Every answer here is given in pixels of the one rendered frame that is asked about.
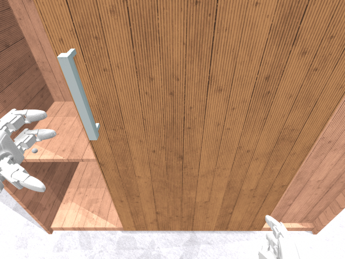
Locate handle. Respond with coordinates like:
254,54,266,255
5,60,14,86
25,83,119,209
57,49,100,140

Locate robot right hand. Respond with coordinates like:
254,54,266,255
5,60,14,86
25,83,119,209
258,215,300,259

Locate wardrobe door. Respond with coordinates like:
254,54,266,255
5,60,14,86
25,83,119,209
33,0,345,231
270,96,345,223

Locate robot left hand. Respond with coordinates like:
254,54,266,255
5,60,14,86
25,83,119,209
0,109,56,192

